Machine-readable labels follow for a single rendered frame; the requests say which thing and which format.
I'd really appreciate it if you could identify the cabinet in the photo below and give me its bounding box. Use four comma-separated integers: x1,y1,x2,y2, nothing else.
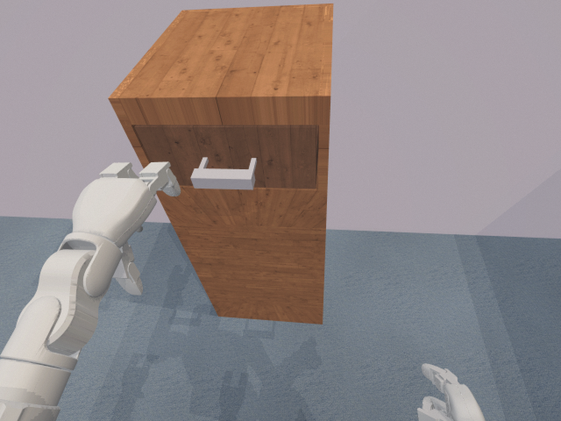
108,4,333,325

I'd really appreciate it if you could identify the left robot hand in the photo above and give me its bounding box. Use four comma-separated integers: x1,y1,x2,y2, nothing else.
72,162,181,296

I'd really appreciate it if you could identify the handle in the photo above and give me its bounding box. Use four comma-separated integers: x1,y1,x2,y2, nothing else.
190,157,257,189

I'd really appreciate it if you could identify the right robot hand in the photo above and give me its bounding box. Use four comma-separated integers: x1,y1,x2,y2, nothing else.
417,363,486,421

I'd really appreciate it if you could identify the drawer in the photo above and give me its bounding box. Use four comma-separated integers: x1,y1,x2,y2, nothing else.
134,125,319,189

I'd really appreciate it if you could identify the left robot forearm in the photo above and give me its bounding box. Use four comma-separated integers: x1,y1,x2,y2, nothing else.
0,232,122,421

